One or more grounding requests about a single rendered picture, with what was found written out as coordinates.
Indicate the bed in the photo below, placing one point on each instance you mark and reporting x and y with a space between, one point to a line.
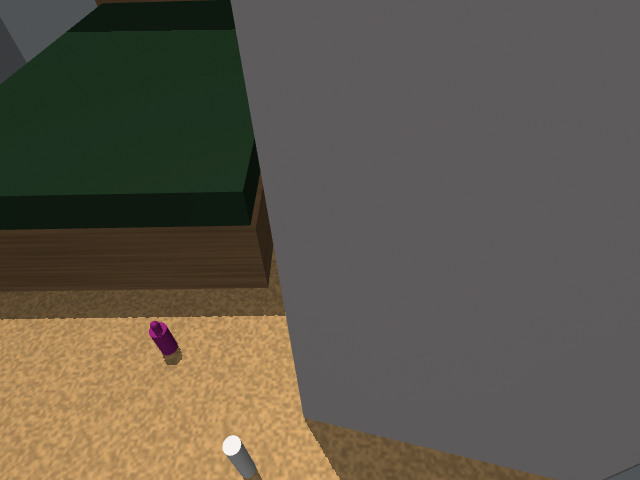
128 159

